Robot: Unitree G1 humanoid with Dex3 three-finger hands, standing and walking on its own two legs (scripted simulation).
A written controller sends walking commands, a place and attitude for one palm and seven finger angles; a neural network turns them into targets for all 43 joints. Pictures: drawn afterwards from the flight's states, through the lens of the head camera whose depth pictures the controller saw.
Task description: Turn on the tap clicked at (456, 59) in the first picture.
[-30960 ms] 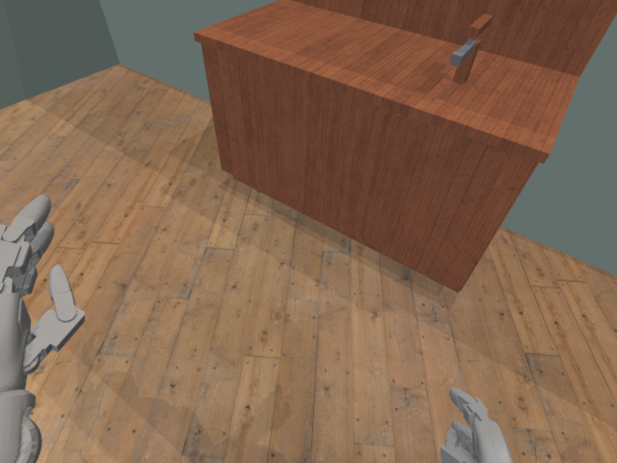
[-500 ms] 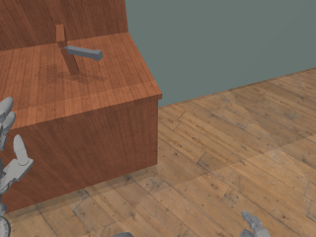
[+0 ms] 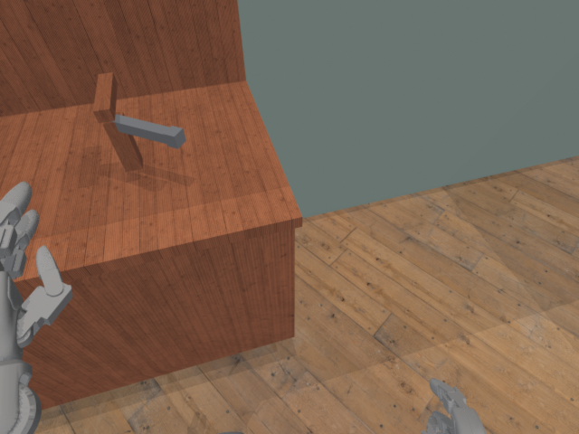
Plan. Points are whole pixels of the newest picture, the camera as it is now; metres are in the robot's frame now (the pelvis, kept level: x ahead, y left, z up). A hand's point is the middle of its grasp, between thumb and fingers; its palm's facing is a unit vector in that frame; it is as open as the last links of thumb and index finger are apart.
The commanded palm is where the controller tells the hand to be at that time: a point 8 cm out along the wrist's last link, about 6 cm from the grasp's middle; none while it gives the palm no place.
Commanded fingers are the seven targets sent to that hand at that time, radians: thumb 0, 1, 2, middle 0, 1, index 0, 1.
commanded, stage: come to a stop and stand still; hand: left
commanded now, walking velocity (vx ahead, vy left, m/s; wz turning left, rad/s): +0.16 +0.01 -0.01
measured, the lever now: (175, 137) +0.58 +0.27 +0.08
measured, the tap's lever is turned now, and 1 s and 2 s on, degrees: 53 53 53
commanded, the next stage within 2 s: look again from close up in 1.94 s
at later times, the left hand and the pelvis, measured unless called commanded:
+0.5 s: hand (133, 234) +0.30 +0.22 +0.15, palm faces +0.38 -0.79 -0.48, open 7.4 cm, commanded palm +0.23 +0.25 +0.18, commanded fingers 0.00 0.90 0.90 -0.20 -0.30 -0.20 -0.30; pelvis +0.07 -0.03 +0.01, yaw +0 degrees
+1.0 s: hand (81, 270) +0.25 +0.26 +0.14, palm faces +0.24 -0.89 -0.40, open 7.4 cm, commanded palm +0.19 +0.31 +0.18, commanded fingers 0.00 0.90 0.90 -0.20 -0.30 -0.20 -0.30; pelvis +0.02 +0.04 -0.01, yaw -3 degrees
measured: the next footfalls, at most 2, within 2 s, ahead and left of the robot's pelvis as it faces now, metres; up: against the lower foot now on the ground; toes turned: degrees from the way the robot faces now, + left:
left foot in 0.04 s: +0.09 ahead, +0.13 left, +0.00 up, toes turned +6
right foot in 0.22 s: +0.09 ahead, -0.11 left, +0.00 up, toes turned -5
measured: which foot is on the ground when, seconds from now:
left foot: up 0.00-0.02, down 0.04-0.24, up 0.26-0.54, down 0.56-1.00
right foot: down 0.00-0.06, up 0.08-0.20, down 0.22-1.00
